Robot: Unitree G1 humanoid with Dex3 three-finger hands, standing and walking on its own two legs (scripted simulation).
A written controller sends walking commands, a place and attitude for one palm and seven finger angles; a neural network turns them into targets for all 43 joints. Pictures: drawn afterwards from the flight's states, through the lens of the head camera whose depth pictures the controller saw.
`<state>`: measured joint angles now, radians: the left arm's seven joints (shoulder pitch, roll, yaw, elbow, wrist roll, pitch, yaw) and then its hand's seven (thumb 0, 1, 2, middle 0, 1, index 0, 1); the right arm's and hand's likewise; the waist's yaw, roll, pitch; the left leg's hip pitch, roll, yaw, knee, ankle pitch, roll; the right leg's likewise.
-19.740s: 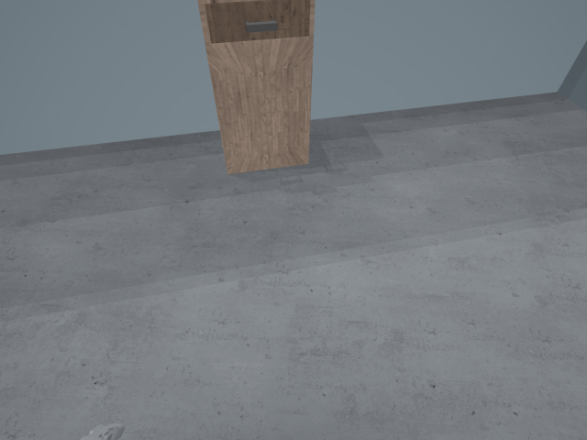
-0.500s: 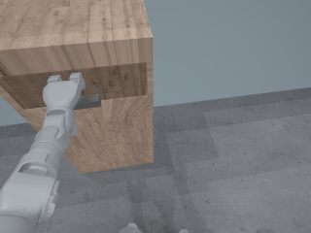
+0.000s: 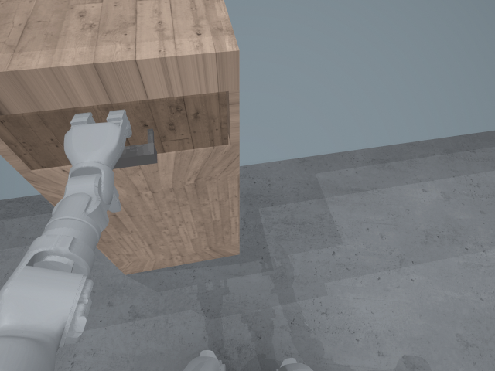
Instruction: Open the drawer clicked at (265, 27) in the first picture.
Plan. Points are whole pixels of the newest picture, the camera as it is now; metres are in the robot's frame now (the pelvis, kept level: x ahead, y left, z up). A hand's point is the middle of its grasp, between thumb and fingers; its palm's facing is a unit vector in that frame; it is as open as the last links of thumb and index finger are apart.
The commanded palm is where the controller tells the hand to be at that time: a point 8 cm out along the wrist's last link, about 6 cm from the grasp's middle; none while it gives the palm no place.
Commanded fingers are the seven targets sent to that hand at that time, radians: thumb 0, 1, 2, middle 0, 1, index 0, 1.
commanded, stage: lift the fingers back up to retry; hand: left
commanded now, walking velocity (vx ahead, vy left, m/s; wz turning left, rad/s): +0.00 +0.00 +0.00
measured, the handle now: (122, 147) +0.50 +0.23 +0.03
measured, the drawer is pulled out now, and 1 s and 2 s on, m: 0.00 0.00 0.00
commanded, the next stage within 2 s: re-aim the fingers above the handle in 0.80 s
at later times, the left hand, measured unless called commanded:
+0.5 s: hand (103, 149) +0.46 +0.24 +0.07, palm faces +0.03 -0.03 -1.00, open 13.6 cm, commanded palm +0.44 +0.24 +0.14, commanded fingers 0.00 -0.50 0.30 -0.30 -1.20 -0.30 -1.20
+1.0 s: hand (98, 145) +0.46 +0.24 +0.09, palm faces -0.04 -0.04 -1.00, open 13.8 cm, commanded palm +0.44 +0.24 +0.16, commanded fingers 0.00 -0.50 0.30 -0.30 -1.20 -0.30 -1.20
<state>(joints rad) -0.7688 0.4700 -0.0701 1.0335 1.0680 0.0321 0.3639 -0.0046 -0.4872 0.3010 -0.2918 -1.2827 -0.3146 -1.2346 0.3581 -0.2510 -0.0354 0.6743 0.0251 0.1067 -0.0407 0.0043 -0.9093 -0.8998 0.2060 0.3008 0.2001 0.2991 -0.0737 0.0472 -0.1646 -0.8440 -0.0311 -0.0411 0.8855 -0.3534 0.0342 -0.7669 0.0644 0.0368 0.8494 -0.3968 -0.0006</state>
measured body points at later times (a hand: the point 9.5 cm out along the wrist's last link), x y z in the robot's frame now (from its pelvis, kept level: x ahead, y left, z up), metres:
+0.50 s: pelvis +0.02 +0.00 +0.02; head +0.08 +0.00 +0.46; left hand +0.46 +0.24 +0.12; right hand +0.08 -0.26 -0.11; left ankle +0.03 +0.10 -0.69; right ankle +0.00 -0.12 -0.69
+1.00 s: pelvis +0.04 -0.01 +0.03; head +0.09 -0.03 +0.48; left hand +0.45 +0.24 +0.15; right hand +0.15 -0.28 -0.10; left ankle +0.03 +0.09 -0.69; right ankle +0.00 -0.12 -0.69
